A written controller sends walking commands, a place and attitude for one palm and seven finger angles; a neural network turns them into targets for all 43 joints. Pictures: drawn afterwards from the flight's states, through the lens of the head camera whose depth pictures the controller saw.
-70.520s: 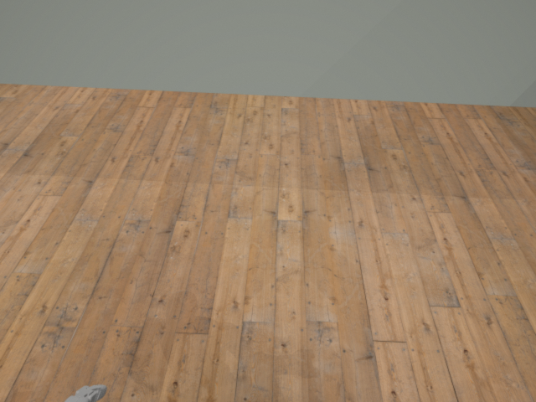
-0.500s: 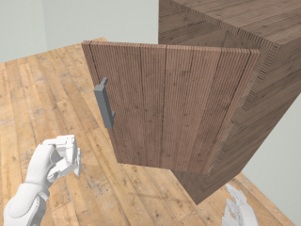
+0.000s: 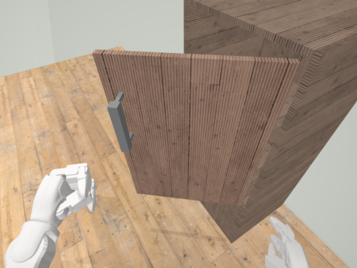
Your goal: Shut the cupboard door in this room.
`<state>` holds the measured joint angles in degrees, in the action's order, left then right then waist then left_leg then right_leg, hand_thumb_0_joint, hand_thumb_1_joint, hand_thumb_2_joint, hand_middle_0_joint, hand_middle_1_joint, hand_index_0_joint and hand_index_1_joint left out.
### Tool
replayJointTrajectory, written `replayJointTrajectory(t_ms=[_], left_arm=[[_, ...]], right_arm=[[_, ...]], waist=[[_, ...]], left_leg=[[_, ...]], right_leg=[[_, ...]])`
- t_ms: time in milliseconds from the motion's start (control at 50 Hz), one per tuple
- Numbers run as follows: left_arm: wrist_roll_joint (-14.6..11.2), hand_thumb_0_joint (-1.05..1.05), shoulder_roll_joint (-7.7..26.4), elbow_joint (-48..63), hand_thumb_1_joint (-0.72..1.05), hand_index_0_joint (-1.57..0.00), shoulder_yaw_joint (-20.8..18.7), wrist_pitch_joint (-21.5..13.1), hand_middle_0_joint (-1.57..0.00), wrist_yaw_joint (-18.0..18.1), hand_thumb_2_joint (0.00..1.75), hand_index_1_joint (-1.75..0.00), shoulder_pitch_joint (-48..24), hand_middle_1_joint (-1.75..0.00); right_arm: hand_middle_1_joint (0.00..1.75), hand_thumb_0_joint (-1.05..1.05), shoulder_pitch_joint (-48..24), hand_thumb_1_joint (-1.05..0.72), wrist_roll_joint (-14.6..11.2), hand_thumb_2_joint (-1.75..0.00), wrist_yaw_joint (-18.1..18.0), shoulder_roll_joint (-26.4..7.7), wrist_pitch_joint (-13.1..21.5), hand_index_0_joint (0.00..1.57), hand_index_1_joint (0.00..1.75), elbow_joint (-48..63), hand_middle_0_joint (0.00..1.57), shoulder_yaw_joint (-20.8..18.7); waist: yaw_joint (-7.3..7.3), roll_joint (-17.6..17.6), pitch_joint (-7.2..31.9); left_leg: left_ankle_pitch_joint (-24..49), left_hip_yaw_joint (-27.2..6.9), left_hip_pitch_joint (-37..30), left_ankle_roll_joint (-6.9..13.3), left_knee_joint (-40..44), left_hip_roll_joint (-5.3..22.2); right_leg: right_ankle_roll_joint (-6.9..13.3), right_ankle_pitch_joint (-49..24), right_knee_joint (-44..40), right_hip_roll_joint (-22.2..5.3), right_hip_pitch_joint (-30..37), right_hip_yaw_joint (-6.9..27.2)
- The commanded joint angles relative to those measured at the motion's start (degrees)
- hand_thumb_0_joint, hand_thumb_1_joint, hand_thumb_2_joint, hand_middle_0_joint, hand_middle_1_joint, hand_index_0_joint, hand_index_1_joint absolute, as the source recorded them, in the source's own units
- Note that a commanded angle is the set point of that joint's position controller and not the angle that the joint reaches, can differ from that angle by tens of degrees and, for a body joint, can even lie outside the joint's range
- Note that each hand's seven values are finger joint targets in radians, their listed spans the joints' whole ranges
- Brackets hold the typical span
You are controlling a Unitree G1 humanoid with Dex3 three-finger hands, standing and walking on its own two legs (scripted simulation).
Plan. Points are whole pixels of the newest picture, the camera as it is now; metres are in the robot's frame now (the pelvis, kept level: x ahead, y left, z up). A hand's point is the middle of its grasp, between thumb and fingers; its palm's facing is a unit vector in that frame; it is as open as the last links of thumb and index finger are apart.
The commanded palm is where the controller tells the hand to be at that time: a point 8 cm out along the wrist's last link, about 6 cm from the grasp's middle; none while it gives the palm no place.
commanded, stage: bring the fist close to the handle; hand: left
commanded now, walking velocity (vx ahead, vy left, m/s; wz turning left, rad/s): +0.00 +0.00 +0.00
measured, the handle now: (123, 123) +0.43 +0.18 +0.11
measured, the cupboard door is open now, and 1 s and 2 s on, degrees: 50 50 45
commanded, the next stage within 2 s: push the door shut along its arc in 1.34 s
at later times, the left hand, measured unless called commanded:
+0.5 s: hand (102, 173) +0.28 +0.18 +0.11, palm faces -0.02 -1.00 -0.07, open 3.1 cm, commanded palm +0.26 +0.23 +0.11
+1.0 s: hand (121, 154) +0.33 +0.16 +0.11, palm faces -0.03 -1.00 -0.06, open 3.1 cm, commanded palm +0.30 +0.20 +0.11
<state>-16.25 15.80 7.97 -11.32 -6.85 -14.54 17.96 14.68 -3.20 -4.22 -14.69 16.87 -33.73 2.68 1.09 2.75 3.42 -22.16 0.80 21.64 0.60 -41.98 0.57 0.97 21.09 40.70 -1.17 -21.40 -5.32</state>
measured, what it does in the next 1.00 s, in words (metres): stands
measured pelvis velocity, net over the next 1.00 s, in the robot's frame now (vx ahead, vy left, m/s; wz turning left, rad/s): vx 0.01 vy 0.00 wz -0.02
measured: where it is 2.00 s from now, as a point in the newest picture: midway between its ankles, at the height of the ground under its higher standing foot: outside the picture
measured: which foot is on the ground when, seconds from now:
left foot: down 0.00-1.00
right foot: down 0.00-1.00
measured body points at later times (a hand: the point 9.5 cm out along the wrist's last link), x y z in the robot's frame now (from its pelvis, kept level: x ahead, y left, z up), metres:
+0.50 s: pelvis +0.00 +0.00 +0.00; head +0.00 -0.01 +0.45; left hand +0.27 +0.24 +0.11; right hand +0.17 -0.24 -0.07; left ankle +0.00 +0.11 -0.72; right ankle +0.00 -0.11 -0.72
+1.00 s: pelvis +0.01 +0.00 +0.00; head +0.03 -0.02 +0.45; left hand +0.32 +0.21 +0.11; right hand +0.17 -0.24 -0.08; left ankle +0.00 +0.11 -0.72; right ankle +0.00 -0.11 -0.72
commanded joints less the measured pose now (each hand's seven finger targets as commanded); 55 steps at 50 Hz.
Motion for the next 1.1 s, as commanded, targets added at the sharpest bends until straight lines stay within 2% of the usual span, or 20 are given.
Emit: replayJointTrajectory(t_ms=[0,140,160,220,260,280,360,420,460,520,600,660,680,740,760,880,960,1000,1060,1080], left_arm=[[-1.4,0.00,8.8,11.1,0.90,-1.30,-4.5,-3.8,-1.30,0.2,0.90,-1.50,-13.2,-1.50],[-0.5,0.00,6.9,9.9,0.90,-1.30,-2.1,-3.2,-1.30,0.7,0.90,-1.50,-15.1,-1.50],[-0.4,0.00,9.3,8.6,0.90,-1.30,-4.6,-3.0,-1.30,1.2,0.90,-1.50,-14.2,-1.50],[-0.2,0.00,8.4,7.1,0.90,-1.30,-3.7,-2.4,-1.30,1.5,0.90,-1.50,-16.9,-1.50],[0.1,0.00,10.9,5.6,0.90,-1.30,-5.6,-2.3,-1.30,2.2,0.90,-1.50,-18.9,-1.50],[0.1,0.00,8.3,6.0,0.90,-1.30,-3.6,-2.3,-1.30,2.0,0.90,-1.50,-20.0,-1.50],[0.1,0.00,9.3,5.8,0.90,-1.30,-3.9,-2.9,-1.30,2.0,0.90,-1.50,-22.8,-1.50],[-0.1,0.00,8.3,3.9,0.90,-1.30,-3.6,-2.7,-1.30,1.9,0.90,-1.50,-22.7,-1.50],[0.3,0.00,9.4,1.3,0.90,-1.30,-4.0,-2.4,-1.30,2.0,0.90,-1.50,-23.6,-1.50],[0.8,0.00,6.6,1.3,0.90,-1.30,-0.8,-2.1,-1.30,2.2,0.90,-1.50,-28.6,-1.50],[1.6,0.00,6.9,3.0,0.90,-1.30,-1.1,-2.4,-1.30,3.7,0.90,-1.50,-29.7,-1.50],[2.2,0.00,8.0,0.2,0.90,-1.30,-2.3,-2.2,-1.30,4.9,0.90,-1.50,-28.9,-1.50],[2.2,0.00,6.0,-0.2,0.90,-1.30,-0.9,-2.0,-1.30,5.0,0.90,-1.50,-29.5,-1.50],[2.7,0.00,5.9,-0.1,0.90,-1.30,-0.7,-1.8,-1.30,5.7,0.90,-1.50,-31.0,-1.50],[2.9,0.00,7.3,-0.7,0.90,-1.30,-2.0,-1.6,-1.30,6.0,0.90,-1.50,-30.1,-1.50],[3.2,0.00,5.8,-1.5,0.90,-1.30,0.0,-2.2,-1.30,6.4,0.90,-1.50,-35.8,-1.50],[3.3,0.00,7.1,-3.4,0.90,-1.30,-1.8,-2.2,-1.30,6.7,0.90,-1.50,-32.6,-1.50],[3.3,0.00,3.8,-2.2,0.90,-1.30,1.1,-2.3,-1.30,6.3,0.90,-1.50,-33.0,-1.50],[3.6,0.00,6.5,-2.3,0.90,-1.30,-1.2,-2.1,-1.30,6.9,0.90,-1.50,-31.5,-1.50],[3.4,0.00,4.6,-0.9,0.90,-1.30,0.2,-2.3,-1.30,6.8,0.90,-1.50,-31.5,-1.50]], right_arm=[[0.30,0.00,-5.8,-0.90,-0.1,-0.90,-0.8,-6.8,3.2,0.20,0.30,9.0,0.20,-2.8],[0.30,0.00,-6.0,-0.90,-0.1,-0.90,-0.7,-6.5,3.1,0.20,0.30,9.1,0.20,-2.7],[0.30,0.00,-5.9,-0.90,0.1,-0.90,-0.8,-6.8,2.9,0.20,0.30,8.7,0.20,-2.8],[0.30,0.00,-6.2,-0.90,0.0,-0.90,-0.7,-6.6,2.2,0.20,0.30,8.9,0.20,-2.7],[0.30,0.00,-6.2,-0.90,0.0,-0.90,-0.9,-6.9,1.8,0.20,0.30,8.5,0.20,-2.8],[0.30,0.00,-6.5,-0.90,0.0,-0.90,-0.7,-6.5,1.7,0.20,0.30,9.0,0.20,-2.6],[0.30,0.00,-6.3,-0.90,0.0,-0.90,-0.7,-6.8,1.7,0.20,0.30,8.7,0.20,-2.8],[0.30,0.00,-6.0,-0.90,0.0,-0.90,-0.6,-6.7,1.6,0.20,0.30,8.6,0.20,-2.8],[0.30,0.00,-5.7,-0.90,-0.1,-0.90,-0.7,-7.1,1.2,0.20,0.30,8.0,0.20,-2.9],[0.30,0.00,-5.7,-0.90,-0.3,-0.90,-0.6,-6.8,0.8,0.20,0.30,8.2,0.20,-2.9],[0.30,0.00,-5.6,-0.90,0.0,-0.90,-0.3,-6.6,0.5,0.20,0.30,8.5,0.20,-3.1],[0.30,0.00,-5.2,-0.90,0.2,-0.90,0.0,-6.9,-0.2,0.20,0.30,7.9,0.20,-3.1],[0.30,0.00,-5.4,-0.90,0.3,-0.90,0.2,-6.6,-0.4,0.20,0.30,8.2,0.20,-3.0],[0.30,0.00,-5.5,-0.90,0.1,-0.90,0.5,-6.5,-1.1,0.20,0.30,8.4,0.20,-3.1],[0.30,0.00,-5.3,-0.90,0.3,-0.90,0.5,-6.8,-1.4,0.20,0.30,8.3,0.20,-3.3],[0.30,0.00,-5.5,-0.90,0.2,-0.90,0.7,-6.5,-2.5,0.20,0.30,8.1,0.20,-3.2],[0.30,0.00,-4.9,-0.90,0.4,-0.90,0.8,-6.7,-3.0,0.20,0.30,8.0,0.20,-3.5],[0.30,0.00,-5.2,-0.90,0.1,-0.90,1.1,-6.2,-3.2,0.20,0.30,8.6,0.20,-3.4],[0.30,0.00,-5.3,-0.90,0.3,-0.90,1.1,-6.6,-3.8,0.20,0.30,8.7,0.20,-3.6],[0.30,0.00,-5.5,-0.90,0.3,-0.90,1.3,-6.2,-3.8,0.20,0.30,9.1,0.20,-3.4]], waist=[[-1.06,-2.4,5.0],[-0.71,-0.7,6.6],[-0.34,-3.5,6.5],[-0.66,-2.5,5.2],[-0.54,-3.7,4.8],[-0.65,-2.2,6.0],[-0.71,-1.4,9.0],[-0.41,-0.9,9.0],[-1.08,-3.7,7.3],[-1.63,-1.5,7.0],[-1.00,-0.4,11.9],[-1.01,-3.3,10.4],[-1.18,-4.0,10.4],[-0.92,-1.0,10.7],[-0.78,-3.0,11.3],[-1.66,-1.9,11.5],[-0.94,-3.5,12.9],[-1.35,-3.1,12.7],[-0.90,-3.4,12.0],[-0.88,-3.4,13.1]], left_leg=[[9.3,-1.9,-1.8,0.9,6.2,-0.5],[10.4,-2.0,-3.0,0.8,6.7,-0.5],[10.9,-2.0,-2.0,0.9,6.5,-0.4],[9.7,-1.7,-1.5,0.8,6.9,-0.6],[9.1,-1.6,-0.9,0.9,6.7,-0.5],[9.2,-1.4,-1.8,0.9,7.1,-0.7],[12.1,-1.4,-3.5,0.9,6.6,-0.6],[12.5,-1.4,-3.3,0.6,6.8,-0.7],[12.0,-1.4,-2.4,0.7,6.6,-0.5],[11.7,-1.6,-3.4,0.6,7.1,-0.5],[15.4,-1.3,-5.5,0.5,6.9,-0.5],[16.1,-1.4,-4.7,0.5,6.8,-0.2],[15.7,-1.2,-4.3,0.5,7.0,-0.3],[17.1,-1.0,-5.3,0.2,7.1,-0.3],[17.8,-1.0,-5.2,0.4,6.8,-0.2],[17.6,-0.9,-5.8,0.3,6.9,-0.2],[19.8,-0.6,-6.0,0.3,6.6,-0.1],[19.9,-0.5,-6.2,0.2,6.8,-0.2],[20.4,-0.4,-5.9,0.3,6.7,-0.2],[20.9,-0.2,-6.3,0.4,6.8,-0.4]], right_leg=[[-1.0,-7.8,-7.8,0.0,0.6,2.8],[-0.7,-9.2,-6.9,0.0,1.0,2.2],[-0.7,-9.6,-7.2,-0.2,2.0,2.8],[-0.8,-8.2,-7.4,-0.2,1.0,2.7],[-0.8,-6.7,-8.1,-0.3,1.2,3.4],[-0.8,-7.0,-7.9,-0.3,1.3,3.2],[-0.6,-10.9,-7.0,-0.2,2.6,3.2],[-0.5,-11.9,-6.7,-0.2,2.6,2.7],[-0.8,-11.3,-7.2,-0.2,2.2,3.0],[-0.6,-10.9,-6.9,0.1,0.8,2.5],[-0.4,-14.9,-5.7,-0.1,3.1,2.3],[-0.5,-15.7,-5.7,0.0,3.1,2.1],[-0.6,-15.8,-5.8,-0.1,3.1,2.2],[-0.3,-17.2,-5.3,0.0,3.1,2.1],[-0.4,-18.1,-5.4,-0.1,3.9,2.1],[-0.3,-18.2,-5.5,0.0,3.6,2.4],[-0.4,-21.1,-5.3,0.0,5.1,2.3],[-0.4,-21.5,-5.2,0.0,4.8,2.1],[-0.4,-22.1,-5.4,-0.1,5.4,2.2],[-0.5,-23.3,-5.3,-0.2,6.0,2.3]])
